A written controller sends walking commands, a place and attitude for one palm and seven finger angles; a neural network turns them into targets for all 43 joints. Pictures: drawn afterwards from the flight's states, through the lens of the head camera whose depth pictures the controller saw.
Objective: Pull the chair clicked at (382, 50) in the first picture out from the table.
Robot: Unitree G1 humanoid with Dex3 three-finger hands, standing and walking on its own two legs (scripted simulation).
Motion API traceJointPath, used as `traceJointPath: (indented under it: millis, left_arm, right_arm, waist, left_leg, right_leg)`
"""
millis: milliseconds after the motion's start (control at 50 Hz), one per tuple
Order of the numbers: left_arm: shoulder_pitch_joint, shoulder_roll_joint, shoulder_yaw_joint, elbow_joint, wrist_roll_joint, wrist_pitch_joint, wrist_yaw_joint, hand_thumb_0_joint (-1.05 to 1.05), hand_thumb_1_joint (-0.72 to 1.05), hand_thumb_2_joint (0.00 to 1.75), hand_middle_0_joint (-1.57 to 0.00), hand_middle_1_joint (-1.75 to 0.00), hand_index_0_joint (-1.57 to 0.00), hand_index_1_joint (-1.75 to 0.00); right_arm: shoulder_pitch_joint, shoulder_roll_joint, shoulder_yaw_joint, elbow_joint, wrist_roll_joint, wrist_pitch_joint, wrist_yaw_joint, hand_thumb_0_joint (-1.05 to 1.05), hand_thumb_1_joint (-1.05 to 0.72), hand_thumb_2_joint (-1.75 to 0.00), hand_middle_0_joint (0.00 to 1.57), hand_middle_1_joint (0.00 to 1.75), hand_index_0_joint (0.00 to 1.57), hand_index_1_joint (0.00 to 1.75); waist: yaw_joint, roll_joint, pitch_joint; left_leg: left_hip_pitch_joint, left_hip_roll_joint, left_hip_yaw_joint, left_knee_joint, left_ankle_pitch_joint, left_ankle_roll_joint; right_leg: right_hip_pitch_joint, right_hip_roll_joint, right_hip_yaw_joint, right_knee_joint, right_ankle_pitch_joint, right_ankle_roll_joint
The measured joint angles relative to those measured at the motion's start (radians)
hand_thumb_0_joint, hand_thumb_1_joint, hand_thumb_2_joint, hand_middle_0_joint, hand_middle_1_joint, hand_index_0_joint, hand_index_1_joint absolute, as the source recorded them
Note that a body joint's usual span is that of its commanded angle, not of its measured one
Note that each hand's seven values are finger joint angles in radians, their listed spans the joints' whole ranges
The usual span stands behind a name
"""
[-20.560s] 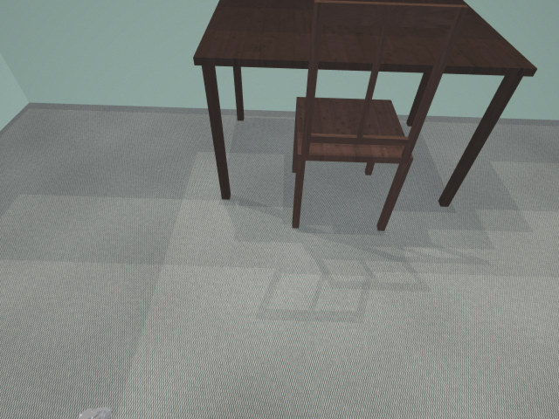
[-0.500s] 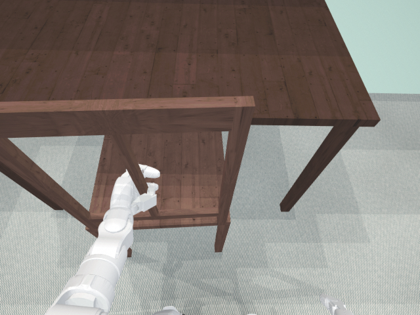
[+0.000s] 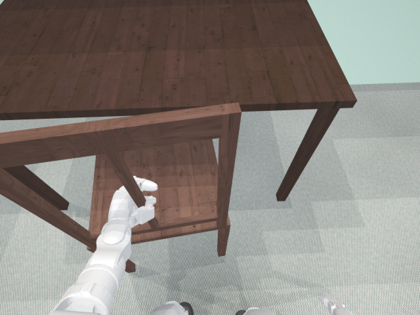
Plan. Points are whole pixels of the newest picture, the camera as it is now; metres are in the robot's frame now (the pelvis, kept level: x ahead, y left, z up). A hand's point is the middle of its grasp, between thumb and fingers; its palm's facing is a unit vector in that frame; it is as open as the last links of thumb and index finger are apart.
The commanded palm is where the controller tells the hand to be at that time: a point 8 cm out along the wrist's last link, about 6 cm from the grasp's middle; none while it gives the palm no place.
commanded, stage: step backward, pulling the chair out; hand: left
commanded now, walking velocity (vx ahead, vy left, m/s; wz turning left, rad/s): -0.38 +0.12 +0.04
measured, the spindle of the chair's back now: (138, 197) +0.35 +0.16 -0.05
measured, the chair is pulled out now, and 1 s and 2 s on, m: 0.11 0.23 0.41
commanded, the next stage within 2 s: none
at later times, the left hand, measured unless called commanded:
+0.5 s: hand (148, 236) +0.27 +0.14 -0.07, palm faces +0.04 -0.98 -0.18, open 5.1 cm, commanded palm +0.24 +0.19 -0.06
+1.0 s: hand (150, 267) +0.21 +0.12 -0.06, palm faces +0.02 -0.98 -0.20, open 5.1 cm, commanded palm +0.18 +0.17 -0.06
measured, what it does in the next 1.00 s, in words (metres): walks backwards: right foot, then left foot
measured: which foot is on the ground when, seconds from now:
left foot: down 0.00-0.58, up 0.60-0.76, down 0.78-1.00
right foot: down 0.00-0.24, up 0.26-0.50, down 0.52-1.00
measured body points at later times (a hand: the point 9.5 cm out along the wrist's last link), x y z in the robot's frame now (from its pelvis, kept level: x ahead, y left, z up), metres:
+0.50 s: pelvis -0.07 +0.00 -0.01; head +0.00 -0.01 +0.44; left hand +0.27 +0.19 -0.05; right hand +0.04 -0.24 -0.14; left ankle +0.05 +0.11 -0.73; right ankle -0.09 -0.14 -0.72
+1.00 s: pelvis -0.13 -0.01 +0.00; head -0.05 -0.02 +0.44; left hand +0.21 +0.17 -0.05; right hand +0.00 -0.29 -0.11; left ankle -0.08 +0.13 -0.73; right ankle -0.09 -0.15 -0.73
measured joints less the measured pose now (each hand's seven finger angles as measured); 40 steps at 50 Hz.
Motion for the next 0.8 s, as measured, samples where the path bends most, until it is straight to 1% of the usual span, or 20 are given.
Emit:
traceJointPath:
  millis: [60,140,180,240,300,340,380,440,480,500,520,540,580,600,640,660,700,740,780,800]
  left_arm:
    - [-0.01,-0.011,-0.009,0.032,0.0,-0.009,0.008,0.04,0.75,0.81,-0.33,-1.15,-0.5,-1.45]
    - [-0.019,-0.032,-0.029,0.066,0.006,-0.016,0.02,0.04,0.74,0.81,-0.32,-1.15,-0.5,-1.45]
    - [-0.024,-0.039,-0.044,0.074,0.017,-0.016,0.024,0.04,0.74,0.81,-0.32,-1.15,-0.5,-1.45]
    - [-0.031,-0.033,-0.072,0.08,0.026,-0.017,0.022,0.04,0.74,0.8,-0.31,-1.17,-0.5,-1.45]
    - [-0.04,-0.021,-0.079,0.077,0.028,-0.007,0.018,0.03,0.74,0.8,-0.31,-1.18,-0.5,-1.45]
    - [-0.049,-0.015,-0.073,0.075,0.025,0.001,0.02,0.04,0.74,0.81,-0.31,-1.18,-0.5,-1.45]
    - [-0.055,-0.008,-0.062,0.07,0.024,0.006,0.022,0.04,0.74,0.81,-0.31,-1.18,-0.5,-1.45]
    - [-0.056,0.006,-0.044,0.052,0.02,0.008,0.025,0.04,0.73,0.82,-0.32,-1.18,-0.5,-1.45]
    - [-0.05,0.016,-0.026,0.031,0.018,0.006,0.022,0.04,0.72,0.83,-0.34,-1.19,-0.5,-1.45]
    - [-0.046,0.021,-0.018,0.019,0.018,0.007,0.022,0.04,0.72,0.83,-0.34,-1.19,-0.5,-1.45]
    - [-0.042,0.024,-0.009,0.007,0.016,0.007,0.021,0.03,0.71,0.83,-0.35,-1.19,-0.5,-1.45]
    - [-0.041,0.022,0.004,-0.003,0.012,0.007,0.02,0.03,0.71,0.83,-0.35,-1.19,-0.5,-1.45]
    - [-0.03,0.006,0.025,-0.009,0.004,0.003,0.016,0.04,0.71,0.83,-0.35,-1.18,-0.5,-1.45]
    - [-0.016,0.003,0.03,-0.014,0.006,-0.002,0.016,0.03,0.71,0.83,-0.35,-1.18,-0.5,-1.45]
    - [0.017,-0.003,0.037,-0.02,0.012,-0.019,0.019,0.03,0.72,0.82,-0.36,-1.18,-0.5,-1.45]
    - [0.03,-0.009,0.041,-0.02,0.015,-0.022,0.02,0.03,0.71,0.82,-0.35,-1.17,-0.5,-1.45]
    - [0.039,-0.022,0.046,-0.009,0.028,-0.024,0.022,0.04,0.72,0.81,-0.35,-1.17,-0.5,-1.45]
    - [0.027,-0.032,0.04,0.012,0.037,-0.018,0.025,0.04,0.71,0.81,-0.35,-1.17,-0.5,-1.45]
    - [0.002,-0.038,0.019,0.028,0.042,-0.005,0.026,0.04,0.71,0.81,-0.35,-1.18,-0.5,-1.45]
    - [-0.017,-0.038,0.006,0.036,0.043,0.002,0.027,0.04,0.71,0.81,-0.34,-1.18,-0.5,-1.45]
  right_arm:
    - [0.001,-0.018,-0.009,0.02,0.006,-0.02,-0.006,0.0,-0.9,-0.9,0.2,0.3,0.2,0.3]
    - [0.006,-0.059,-0.027,0.05,0.011,-0.043,-0.013,0.0,-0.9,-0.9,0.2,0.3,0.2,0.3]
    - [0.011,-0.079,-0.034,0.062,0.012,-0.054,-0.017,0.0,-0.9,-0.9,0.2,0.3,0.2,0.3]
    - [0.02,-0.085,-0.039,0.067,0.01,-0.064,-0.02,0.0,-0.9,-0.9,0.2,0.3,0.2,0.3]
    - [0.024,-0.068,-0.034,0.054,-0.005,-0.072,-0.018,0.0,-0.9,-0.9,0.2,0.3,0.2,0.3]
    - [0.019,-0.049,-0.026,0.048,-0.018,-0.081,-0.012,0.0,-0.9,-0.9,0.2,0.3,0.2,0.3]
    - [0.013,-0.027,-0.013,0.044,-0.028,-0.093,-0.002,0.0,-0.9,-0.9,0.2,0.3,0.2,0.3]
    - [0.004,0.003,0.007,0.038,-0.035,-0.115,0.012,0.0,-0.9,-0.9,0.2,0.3,0.2,0.3]
    - [0.0,0.018,0.017,0.036,-0.038,-0.129,0.019,0.0,-0.9,-0.9,0.2,0.3,0.2,0.3]
    - [-0.002,0.023,0.02,0.035,-0.039,-0.135,0.022,0.0,-0.9,-0.9,0.2,0.3,0.2,0.3]
    - [-0.005,0.024,0.022,0.036,-0.039,-0.141,0.026,0.0,-0.9,-0.9,0.2,0.3,0.2,0.3]
    - [-0.014,0.02,0.02,0.04,-0.039,-0.146,0.029,0.0,-0.9,-0.9,0.2,0.3,0.2,0.3]
    - [-0.018,0.007,0.012,0.052,-0.032,-0.149,0.031,0.0,-0.9,-0.9,0.2,0.3,0.2,0.3]
    - [-0.016,0.003,0.008,0.062,-0.026,-0.147,0.03,0.0,-0.9,-0.9,0.2,0.3,0.2,0.3]
    - [-0.011,-0.009,0.002,0.085,-0.021,-0.142,0.024,0.0,-0.9,-0.9,0.2,0.3,0.2,0.3]
    - [-0.008,-0.02,-0.001,0.097,-0.022,-0.14,0.019,0.0,-0.9,-0.9,0.2,0.31,0.2,0.3]
    - [-0.005,-0.047,-0.007,0.118,-0.021,-0.139,0.007,0.01,-0.9,-0.9,0.2,0.3,0.2,0.3]
    - [-0.001,-0.076,-0.015,0.13,-0.017,-0.136,-0.006,0.01,-0.9,-0.9,0.2,0.3,0.2,0.3]
    - [0.003,-0.108,-0.029,0.128,-0.011,-0.127,-0.018,0.01,-0.9,-0.9,0.2,0.3,0.2,0.3]
    - [-0.002,-0.119,-0.039,0.127,-0.009,-0.12,-0.021,0.01,-0.9,-0.9,0.2,0.3,0.2,0.3]
  waist:
    - [-0.005,0.008,-0.003]
    - [-0.01,0.011,-0.005]
    - [-0.012,0.014,-0.005]
    - [-0.004,-0.005,-0.006]
    - [0.003,-0.021,-0.005]
    - [0.006,-0.022,0.007]
    - [0.011,-0.019,0.019]
    - [0.02,-0.013,0.032]
    - [0.025,-0.006,0.038]
    - [0.028,-0.002,0.04]
    - [0.031,0.007,0.046]
    - [0.028,0.031,0.063]
    - [0.016,0.079,0.089]
    - [0.017,0.076,0.09]
    - [0.028,0.045,0.075]
    - [0.032,0.03,0.065]
    - [0.031,0.008,0.046]
    - [0.025,-0.001,0.027]
    - [0.018,0.009,0.015]
    - [0.017,0.009,0.018]
  left_leg:
    - [-0.007,-0.002,-0.012,0.001,0.012,-0.007]
    - [-0.008,-0.032,-0.036,0.005,-0.019,-0.021]
    - [0.0,-0.038,-0.04,-0.017,0.037,-0.009]
    - [0.006,-0.048,-0.026,-0.025,0.059,0.034]
    - [0.003,-0.048,-0.014,-0.034,0.066,0.045]
    - [0.003,-0.04,-0.014,-0.039,0.077,0.044]
    - [-0.001,-0.026,-0.014,-0.037,0.086,0.04]
    - [-0.02,-0.005,-0.012,-0.03,0.096,0.028]
    - [-0.042,0.008,-0.012,-0.019,0.103,0.019]
    - [-0.055,0.014,-0.013,-0.011,0.105,0.013]
    - [-0.068,0.023,-0.015,0.0,0.107,0.007]
    - [-0.074,0.038,-0.026,0.01,0.109,0.001]
    - [-0.079,0.059,-0.062,0.02,0.102,-0.013]
    - [-0.082,0.048,-0.074,0.043,0.04,-0.024]
    - [-0.084,-0.006,-0.108,0.159,-0.101,-0.041]
    - [-0.077,-0.034,-0.124,0.205,-0.15,-0.046]
    - [-0.036,-0.069,-0.142,0.207,-0.192,-0.05]
    - [0.026,-0.07,-0.145,0.121,-0.138,-0.051]
    - [0.088,-0.045,-0.145,0.019,0.004,-0.045]
    - [0.102,-0.046,-0.146,-0.012,-0.009,-0.049]
  right_leg:
    - [-0.001,-0.001,-0.01,-0.003,0.012,-0.004]
    - [0.006,-0.016,-0.011,-0.015,0.031,0.005]
    - [0.011,-0.02,-0.013,-0.021,0.039,0.014]
    - [0.001,-0.029,-0.001,-0.001,0.029,0.022]
    - [-0.041,-0.028,0.012,0.111,-0.108,0.003]
    - [-0.051,-0.023,0.014,0.187,-0.175,-0.005]
    - [-0.041,-0.021,0.01,0.216,-0.217,-0.008]
    - [-0.008,-0.025,0.006,0.209,-0.238,-0.009]
    - [0.027,-0.029,0.004,0.17,-0.236,-0.01]
    - [0.049,-0.031,0.002,0.135,-0.224,-0.01]
    - [0.067,-0.029,-0.002,0.092,-0.184,-0.007]
    - [0.076,-0.016,-0.015,0.063,-0.108,0.0]
    - [0.098,0.012,-0.044,0.03,-0.058,0.008]
    - [0.097,0.01,-0.042,0.031,-0.06,0.006]
    - [0.081,-0.014,-0.017,0.045,-0.073,0.002]
    - [0.074,-0.028,-0.006,0.045,-0.073,0.002]
    - [0.066,-0.055,0.005,0.038,-0.068,0.006]
    - [0.057,-0.075,-0.002,0.038,-0.066,0.015]
    - [0.047,-0.082,-0.024,0.052,-0.071,0.024]
    - [0.043,-0.087,-0.031,0.058,-0.073,0.028]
